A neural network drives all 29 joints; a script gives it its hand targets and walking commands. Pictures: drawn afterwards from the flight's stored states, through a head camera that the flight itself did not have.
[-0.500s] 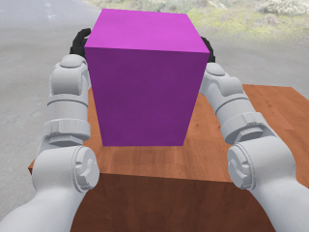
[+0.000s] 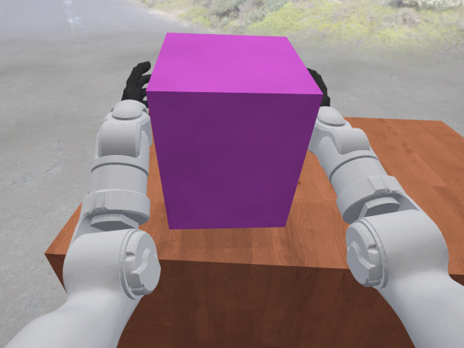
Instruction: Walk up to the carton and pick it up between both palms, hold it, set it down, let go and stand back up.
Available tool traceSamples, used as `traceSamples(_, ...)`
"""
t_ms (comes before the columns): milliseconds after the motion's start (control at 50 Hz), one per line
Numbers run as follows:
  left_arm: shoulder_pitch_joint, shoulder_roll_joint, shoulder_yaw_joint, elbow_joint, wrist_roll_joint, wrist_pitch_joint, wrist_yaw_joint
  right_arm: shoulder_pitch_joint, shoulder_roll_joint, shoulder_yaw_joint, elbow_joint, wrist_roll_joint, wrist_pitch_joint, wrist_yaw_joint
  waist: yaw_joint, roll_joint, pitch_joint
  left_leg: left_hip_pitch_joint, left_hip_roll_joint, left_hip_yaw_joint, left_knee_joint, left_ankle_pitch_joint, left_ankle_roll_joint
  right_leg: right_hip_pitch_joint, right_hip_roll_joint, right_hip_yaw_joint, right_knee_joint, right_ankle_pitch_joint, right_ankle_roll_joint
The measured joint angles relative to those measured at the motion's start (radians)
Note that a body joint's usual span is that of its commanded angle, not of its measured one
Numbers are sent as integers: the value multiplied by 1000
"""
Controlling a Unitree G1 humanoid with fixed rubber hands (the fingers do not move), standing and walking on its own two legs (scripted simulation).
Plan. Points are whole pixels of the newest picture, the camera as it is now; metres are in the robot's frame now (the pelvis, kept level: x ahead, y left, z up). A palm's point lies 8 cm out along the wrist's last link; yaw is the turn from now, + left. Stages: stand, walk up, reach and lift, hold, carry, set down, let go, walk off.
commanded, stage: set down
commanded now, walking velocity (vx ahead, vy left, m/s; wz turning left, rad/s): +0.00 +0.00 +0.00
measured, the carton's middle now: (227, 133) +0.40 -0.03 +0.26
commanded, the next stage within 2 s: none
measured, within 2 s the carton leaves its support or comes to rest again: neither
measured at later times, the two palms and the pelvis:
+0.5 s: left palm (150, 126) +0.43 +0.10 +0.27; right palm (319, 132) +0.39 -0.19 +0.26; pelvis -0.01 -0.01 +0.00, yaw +0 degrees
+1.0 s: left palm (161, 140) +0.44 +0.09 +0.23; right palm (321, 147) +0.40 -0.20 +0.22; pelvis +0.00 -0.01 +0.00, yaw -1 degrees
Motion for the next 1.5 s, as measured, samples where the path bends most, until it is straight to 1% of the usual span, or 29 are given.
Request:
traceSamples(340,-1,1,-17,115,-36,-94,35,14,14,-71,68,-75,-68,19,9,-3,-1,-43,3,3,-12,21,-8,-54,1,-6,11,10,-6)
traceSamples(560,-11,-3,-5,168,-31,-134,39,20,22,-118,80,-125,-83,29,9,-4,-4,-55,4,6,-26,30,-11,-76,0,-9,18,9,-10)
traceSamples(1080,38,-52,15,165,7,-178,52,100,50,-220,45,-239,-121,70,9,-6,7,-65,6,22,-27,21,-11,-100,-3,-10,39,-7,-10)
traceSamples(1380,58,-86,57,168,44,-201,49,143,77,-320,11,-358,-151,127,13,-7,3,-86,4,38,-43,31,-10,-139,-9,-10,52,-8,-9)
traceSamples(1500,72,-98,65,159,51,-216,50,162,84,-335,-12,-385,-168,139,18,-4,8,-91,4,45,-48,34,-9,-150,-10,-10,53,-5,-8)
